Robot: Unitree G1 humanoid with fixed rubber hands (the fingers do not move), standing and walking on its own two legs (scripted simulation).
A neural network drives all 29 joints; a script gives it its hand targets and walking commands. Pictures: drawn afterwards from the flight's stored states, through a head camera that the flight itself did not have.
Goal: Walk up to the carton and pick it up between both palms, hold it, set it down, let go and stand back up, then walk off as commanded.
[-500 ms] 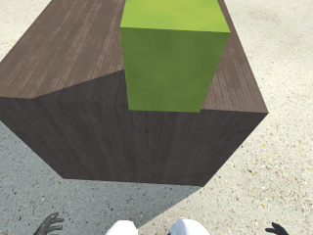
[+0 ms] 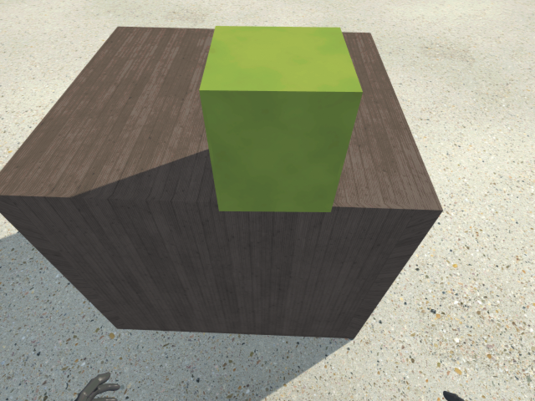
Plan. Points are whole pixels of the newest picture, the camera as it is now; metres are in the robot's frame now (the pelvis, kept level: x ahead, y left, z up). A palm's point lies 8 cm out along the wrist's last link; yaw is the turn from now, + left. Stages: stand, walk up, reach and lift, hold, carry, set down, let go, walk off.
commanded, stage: walk up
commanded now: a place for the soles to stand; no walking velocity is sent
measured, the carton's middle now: (276, 124) +0.53 +0.01 +0.12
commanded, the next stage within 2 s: none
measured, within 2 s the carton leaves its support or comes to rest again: neither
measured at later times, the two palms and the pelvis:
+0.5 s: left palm (93, 365) +0.18 +0.31 -0.12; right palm out of the picture +0.09 -0.33 -0.11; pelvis +0.08 +0.00 -0.02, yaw -2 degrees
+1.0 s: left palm (97, 365) +0.19 +0.31 -0.15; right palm (464, 387) +0.18 -0.32 -0.14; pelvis +0.11 +0.00 -0.04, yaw +2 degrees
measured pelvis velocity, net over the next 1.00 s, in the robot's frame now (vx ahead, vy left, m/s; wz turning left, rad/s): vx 0.11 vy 0.00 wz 0.04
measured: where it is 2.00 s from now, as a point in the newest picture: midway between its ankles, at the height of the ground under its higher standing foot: outside the picture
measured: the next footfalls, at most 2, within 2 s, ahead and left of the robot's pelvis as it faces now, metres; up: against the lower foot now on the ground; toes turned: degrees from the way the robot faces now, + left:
right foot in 0.50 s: +0.25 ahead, -0.11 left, +0.00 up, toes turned +2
left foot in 0.74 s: +0.13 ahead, +0.16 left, +0.00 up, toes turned -3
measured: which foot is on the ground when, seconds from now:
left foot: down 0.00-0.54, up 0.56-0.72, down 0.74-1.00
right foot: down 0.00-0.20, up 0.22-0.48, down 0.50-1.00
